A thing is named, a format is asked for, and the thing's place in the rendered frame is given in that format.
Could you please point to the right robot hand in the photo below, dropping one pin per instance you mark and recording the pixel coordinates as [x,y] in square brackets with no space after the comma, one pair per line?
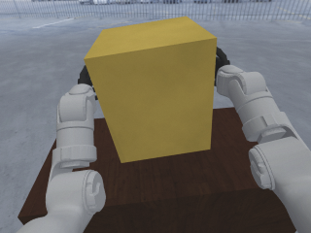
[221,61]

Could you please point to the robot right upper arm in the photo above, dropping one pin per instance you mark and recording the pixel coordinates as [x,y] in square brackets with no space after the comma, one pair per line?
[284,166]

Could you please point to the robot left upper arm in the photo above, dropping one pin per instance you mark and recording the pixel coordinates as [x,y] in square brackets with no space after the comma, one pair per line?
[72,200]

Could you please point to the pedestal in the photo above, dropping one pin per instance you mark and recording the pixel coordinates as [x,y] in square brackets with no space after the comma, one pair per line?
[205,191]

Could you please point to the left robot hand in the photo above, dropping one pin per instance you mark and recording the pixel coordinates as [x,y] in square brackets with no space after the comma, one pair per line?
[85,79]

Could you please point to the left robot forearm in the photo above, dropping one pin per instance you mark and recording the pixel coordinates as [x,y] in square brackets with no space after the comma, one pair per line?
[74,131]

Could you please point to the right robot forearm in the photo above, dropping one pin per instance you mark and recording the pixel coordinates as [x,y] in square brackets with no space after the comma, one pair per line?
[261,118]

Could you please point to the carton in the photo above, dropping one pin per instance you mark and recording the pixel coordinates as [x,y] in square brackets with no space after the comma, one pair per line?
[155,85]

